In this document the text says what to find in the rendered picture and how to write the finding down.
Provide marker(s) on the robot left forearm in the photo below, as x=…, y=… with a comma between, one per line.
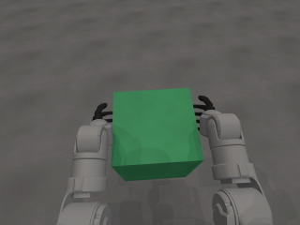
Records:
x=90, y=155

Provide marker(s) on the robot right forearm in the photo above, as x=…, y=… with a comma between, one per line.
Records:
x=228, y=149

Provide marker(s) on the right robot hand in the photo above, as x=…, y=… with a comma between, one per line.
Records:
x=208, y=106

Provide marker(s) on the robot left upper arm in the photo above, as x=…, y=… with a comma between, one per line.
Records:
x=86, y=213

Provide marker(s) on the robot right upper arm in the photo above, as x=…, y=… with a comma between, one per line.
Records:
x=240, y=206

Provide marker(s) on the left robot hand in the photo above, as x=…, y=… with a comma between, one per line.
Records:
x=99, y=113

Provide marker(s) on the carton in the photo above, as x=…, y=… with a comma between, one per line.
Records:
x=155, y=134

